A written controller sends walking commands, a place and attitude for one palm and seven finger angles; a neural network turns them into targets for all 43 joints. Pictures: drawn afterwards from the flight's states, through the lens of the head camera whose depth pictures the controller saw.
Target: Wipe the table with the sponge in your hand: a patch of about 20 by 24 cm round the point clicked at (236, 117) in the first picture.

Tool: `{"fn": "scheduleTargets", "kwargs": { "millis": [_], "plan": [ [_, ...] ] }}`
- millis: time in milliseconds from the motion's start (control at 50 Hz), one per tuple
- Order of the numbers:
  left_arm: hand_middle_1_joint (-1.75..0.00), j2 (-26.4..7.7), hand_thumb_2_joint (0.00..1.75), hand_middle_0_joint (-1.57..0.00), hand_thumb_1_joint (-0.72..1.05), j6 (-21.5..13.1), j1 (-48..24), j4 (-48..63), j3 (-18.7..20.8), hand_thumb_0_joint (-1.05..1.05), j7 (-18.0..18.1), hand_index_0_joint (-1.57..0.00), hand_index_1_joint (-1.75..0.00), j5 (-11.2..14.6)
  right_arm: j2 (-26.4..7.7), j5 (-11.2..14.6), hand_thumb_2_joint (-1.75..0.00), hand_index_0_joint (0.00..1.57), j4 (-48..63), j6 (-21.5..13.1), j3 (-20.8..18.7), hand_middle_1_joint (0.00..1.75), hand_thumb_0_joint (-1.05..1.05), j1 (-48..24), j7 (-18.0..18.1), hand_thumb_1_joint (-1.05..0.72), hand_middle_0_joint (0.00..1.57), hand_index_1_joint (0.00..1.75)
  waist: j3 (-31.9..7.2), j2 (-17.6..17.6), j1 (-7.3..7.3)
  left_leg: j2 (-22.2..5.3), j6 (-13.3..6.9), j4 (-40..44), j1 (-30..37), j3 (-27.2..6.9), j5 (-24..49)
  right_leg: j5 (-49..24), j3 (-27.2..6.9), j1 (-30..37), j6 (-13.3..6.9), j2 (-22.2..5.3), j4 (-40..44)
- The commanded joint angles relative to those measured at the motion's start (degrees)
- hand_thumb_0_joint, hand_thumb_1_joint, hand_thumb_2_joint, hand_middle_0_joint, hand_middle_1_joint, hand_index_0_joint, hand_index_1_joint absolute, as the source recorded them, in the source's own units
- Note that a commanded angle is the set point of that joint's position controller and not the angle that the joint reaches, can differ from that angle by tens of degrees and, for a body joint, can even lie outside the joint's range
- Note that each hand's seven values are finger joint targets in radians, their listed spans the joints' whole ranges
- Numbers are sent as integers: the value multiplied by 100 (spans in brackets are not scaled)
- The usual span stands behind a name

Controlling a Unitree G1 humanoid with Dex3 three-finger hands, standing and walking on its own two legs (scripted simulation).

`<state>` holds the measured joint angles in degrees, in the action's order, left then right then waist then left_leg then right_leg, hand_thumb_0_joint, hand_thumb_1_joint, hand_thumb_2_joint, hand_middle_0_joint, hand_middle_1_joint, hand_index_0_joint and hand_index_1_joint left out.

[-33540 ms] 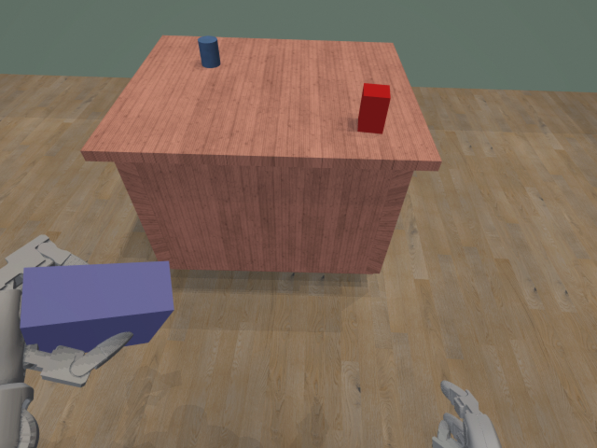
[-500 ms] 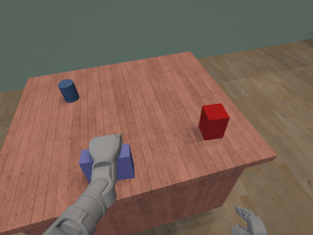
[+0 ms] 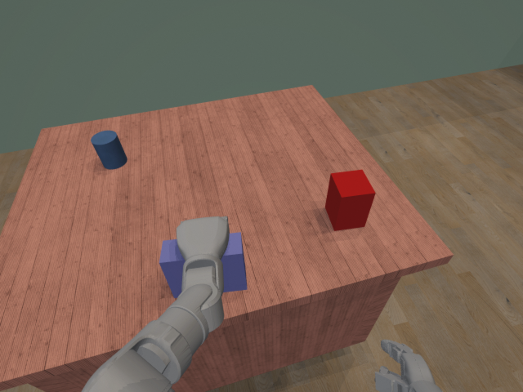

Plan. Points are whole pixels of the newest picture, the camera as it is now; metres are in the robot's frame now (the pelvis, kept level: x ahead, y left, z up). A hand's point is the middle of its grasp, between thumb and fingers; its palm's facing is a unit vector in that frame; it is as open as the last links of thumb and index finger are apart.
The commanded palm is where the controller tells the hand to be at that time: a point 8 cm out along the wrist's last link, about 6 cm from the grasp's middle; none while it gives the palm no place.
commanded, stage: wipe forward along the third lane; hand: left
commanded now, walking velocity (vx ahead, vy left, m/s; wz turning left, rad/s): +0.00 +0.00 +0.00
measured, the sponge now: (208, 271) +0.34 +0.14 -0.05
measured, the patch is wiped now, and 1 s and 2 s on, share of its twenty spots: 0.85 0.90 1.00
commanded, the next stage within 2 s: wipe back along the third lane in 1.54 s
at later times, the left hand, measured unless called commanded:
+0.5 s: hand (215, 230) +0.41 +0.14 +0.00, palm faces -0.10 +0.01 -0.99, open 9.3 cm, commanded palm +0.39 +0.14 +0.02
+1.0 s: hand (206, 212) +0.45 +0.16 +0.00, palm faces -0.11 +0.01 -0.99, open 9.3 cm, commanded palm +0.44 +0.17 +0.03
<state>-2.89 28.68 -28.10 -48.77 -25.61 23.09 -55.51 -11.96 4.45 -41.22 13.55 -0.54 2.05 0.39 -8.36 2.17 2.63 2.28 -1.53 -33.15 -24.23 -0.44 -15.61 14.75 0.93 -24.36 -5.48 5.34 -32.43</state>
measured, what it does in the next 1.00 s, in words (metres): stands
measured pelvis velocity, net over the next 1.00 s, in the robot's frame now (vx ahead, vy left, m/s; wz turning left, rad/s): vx -0.01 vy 0.00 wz -0.03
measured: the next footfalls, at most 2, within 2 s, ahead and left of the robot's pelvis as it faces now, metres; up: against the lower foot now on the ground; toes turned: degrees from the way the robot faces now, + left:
none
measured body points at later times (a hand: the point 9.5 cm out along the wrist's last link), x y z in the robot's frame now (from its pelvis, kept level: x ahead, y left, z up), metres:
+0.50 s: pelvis -0.01 -0.01 -0.01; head +0.03 -0.03 +0.44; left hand +0.41 +0.13 +0.05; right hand +0.09 -0.27 -0.15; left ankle +0.01 +0.10 -0.73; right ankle +0.01 -0.06 -0.73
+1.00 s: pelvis -0.01 +0.00 -0.01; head +0.06 -0.01 +0.43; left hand +0.45 +0.16 +0.05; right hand +0.08 -0.27 -0.15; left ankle +0.01 +0.10 -0.73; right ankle +0.01 -0.06 -0.73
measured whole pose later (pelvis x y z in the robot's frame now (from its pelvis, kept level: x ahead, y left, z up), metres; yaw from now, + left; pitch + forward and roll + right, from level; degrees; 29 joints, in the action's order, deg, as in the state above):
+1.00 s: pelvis -0.01 +0.00 -0.01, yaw -2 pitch +17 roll +0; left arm -12.5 24.5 -51.7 -72.1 -9.9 24.5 -56.3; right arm -13.4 3.5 -43.0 7.3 0.4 10.0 1.8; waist -9.9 1.8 -6.3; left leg 0.4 -1.2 -39.5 -39.9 0.2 -16.7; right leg 14.0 0.8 -39.4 -5.7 7.1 -36.4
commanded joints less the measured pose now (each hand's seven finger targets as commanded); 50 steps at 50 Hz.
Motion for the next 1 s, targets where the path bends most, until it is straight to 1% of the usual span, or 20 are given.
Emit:
{"fn": "scheduleTargets", "kwargs": {
  "millis": [0, 40, 100, 140, 180, 280, 320, 340, 460, 500, 560, 580, 620, 660, 680, 700, 740, 800, 860, 980],
  "plan": [
    [-160, -109, 130, -120, 10, -154, -2348, 193, 271, 0, 194, -120, -160, -41, -604, -33, -90, 20, 725, -228, -186, 30, 0, -759, 103, -90, 20, 30, -1061, -704, -321, -46, -63, 277, 243, -48, 382, -811, -566, 483, 145, -407, 611],
    [-160, -239, 130, -120, 10, -226, -2463, 17, 509, 0, 242, -120, -160, -39, -606, -70, -90, 20, 684, -247, -203, 30, 0, -710, 134, -90, 20, 30, -1192, -709, -292, -54, -62, 257, 169, -53, 393, -896, -608, 503, 130, -393, 595],
    [-160, -241, 130, -120, 10, -239, -2724, -442, 499, 0, 307, -120, -160, -97, -614, -74, -90, 20, 622, -255, -184, 30, 0, -572, 184, -90, 20, 30, -1107, -865, -433, -62, -60, 217, -43, -15, 203, -671, -619, 377, 191, -428, 612],
    [-160, -343, 130, -120, 10, -266, -2850, -575, 688, 0, 364, -120, -160, -100, -620, -94, -90, 20, 592, -271, -204, 30, 0, -528, 195, -90, 20, 30, -1217, -709, -414, -67, -50, 193, -127, -31, 222, -732, -644, 361, 168, -422, 566],
    [-160, -259, 130, -120, 10, -241, -2933, -843, 612, 0, 404, -120, -160, -100, -627, -101, -90, 20, 559, -282, -202, 30, 0, -401, 203, -90, 20, 30, -1188, -728, -500, -79, -58, 144, -211, 12, 124, -597, -608, 258, 202, -433, 580],
    [-160, -717, 130, -120, 10, -178, -3093, -1272, 1019, 0, 507, -120, -160, -59, -719, -126, -90, 20, 446, -362, -208, 30, 0, -186, 239, -90, 20, 30, -1367, -901, -566, -80, -78, 14, -595, 49, 29, -673, -768, 335, 261, -477, 531],
    [-160, -717, 130, -120, 10, -140, -3143, -1301, 1019, 0, 500, -120, -160, -43, -733, -121, -90, 20, 454, -392, -211, 30, 0, -89, 234, -90, 20, 30, -1485, -899, -589, -84, -83, -2, -681, 74, 66, -847, -786, 441, 280, -498, 505],
    [-160, -930, 130, -120, 10, -139, -3197, -1304, 1204, 0, 488, -120, -160, -22, -754, -113, -90, 20, 454, -407, -214, 30, 0, -81, 239, -90, 20, 30, -1562, -940, -572, -86, -90, -12, -750, 53, 82, -892, -793, 515, 288, -495, 471],
    [-160, -1110, 130, -120, 10, -131, -3351, -1493, 1210, 0, 406, -120, -160, -62, -814, -95, -90, 20, 435, -505, -221, 30, 0, 191, 241, -90, 20, 30, -1488, -898, -697, -97, -123, -85, -962, 80, -5, -866, -859, 448, 330, -500, 481],
    [-160, -1451, 130, -120, 10, -163, -3379, -1534, 1396, 0, 385, -120, -160, -78, -866, -97, -90, 20, 411, -542, -209, 30, 0, 270, 257, -90, 20, 30, -1576, -908, -713, -97, -120, -136, -1086, 96, -20, -877, -978, 535, 347, -530, 474],
    [-160, -1271, 130, -120, 10, -236, -3401, -1567, 1284, 0, 351, -120, -160, -84, -837, -90, -90, 20, 423, -601, -228, 30, 0, 384, 217, -90, 20, 30, -1596, -632, -732, -113, -126, -158, -1061, 109, 46, -1028, -905, 450, 327, -514, 415],
    [-160, -1470, 130, -120, 10, -243, -3284, -1615, 1418, 0, 350, -120, -160, -92, -862, -90, -90, 20, 412, -609, -224, 30, 0, 416, 216, -90, 20, 30, -1636, -691, -695, -104, -120, -174, -1109, 107, 22, -976, -940, 487, 330, -514, 427],
    [-160, -1601, 130, -120, 10, -256, -3413, -1651, 1468, 0, 358, -120, -160, -70, -892, -95, -90, 20, 404, -644, -211, 30, 0, 466, 222, -90, 20, 30, -1613, -869, -769, -118, -117, -205, -1243, 114, -20, -1025, -1041, 557, 360, -547, 443],
    [-160, -1622, 130, -120, 10, -290, -3565, -1604, 1436, 0, 338, -120, -160, -95, -900, -85, -90, 20, 418, -675, -209, 30, 0, 512, 223, -90, 20, 30, -1631, -740, -804, -105, -131, -203, -1244, 117, -7, -1004, -952, 482, 368, -520, 410],
    [-160, -1801, 130, -120, 10, -289, -3616, -1705, 1532, 0, 349, -120, -160, -165, -919, -88, -90, 20, 381, -682, -205, 30, 0, 559, 217, -90, 20, 30, -1548, -745, -821, -118, -128, -215, -1276, 101, -53, -910, -928, 387, 364, -519, 402],
    [-160, -1688, 130, -120, 10, -276, -3620, -1744, 1430, 0, 337, -120, -160, -181, -912, -87, -90, 20, 394, -690, -198, 30, 0, 559, 216, -90, 20, 30, -1499, -700, -846, -114, -129, -213, -1286, 104, -66, -851, -920, 317, 363, -509, 410],
    [-160, -1686, 130, -120, 10, -305, -3808, -1727, 1482, 0, 352, -120, -160, -189, -907, -99, -90, 20, 370, -723, -220, 30, 0, 641, 188, -90, 20, 30, -1675, -610, -867, -131, -142, -246, -1182, 104, 77, -1113, -800, 293, 353, -480, 314],
    [-160, -1953, 130, -120, 10, -309, -3768, -1806, 1627, 0, 357, -120, -160, -164, -937, -117, -90, 20, 372, -750, -200, 30, 0, 694, 190, -90, 20, 30, -1771, -630, -866, -130, -127, -320, -1320, 135, 60, -1172, -905, 402, 383, -512, 305],
    [-160, -1888, 130, -120, 10, -298, -3983, -1867, 1524, 0, 326, -120, -160, -199, -941, -110, -90, 20, 370, -765, -193, 30, 0, 762, 179, -90, 20, 30, -1747, -590, -960, -131, -144, -340, -1338, 125, 65, -1163, -816, 276, 397, -483, 268],
    [-160, -2174, 130, -120, 10, -329, -4476, -2000, 1613, 0, 262, -120, -160, -268, -989, -123, -90, 20, 319, -814, -170, 30, 0, 940, 186, -90, 20, 30, -1855, -463, -1100, -166, -163, -430, -1350, 108, 84, -1131, -709, 84, 410, -455, 186]
  ]
}}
